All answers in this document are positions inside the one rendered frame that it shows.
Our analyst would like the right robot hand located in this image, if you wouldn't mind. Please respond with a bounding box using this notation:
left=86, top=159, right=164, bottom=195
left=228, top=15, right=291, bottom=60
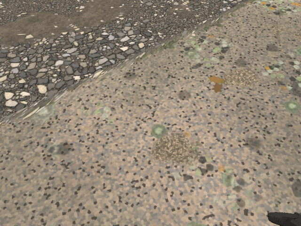
left=268, top=212, right=301, bottom=226

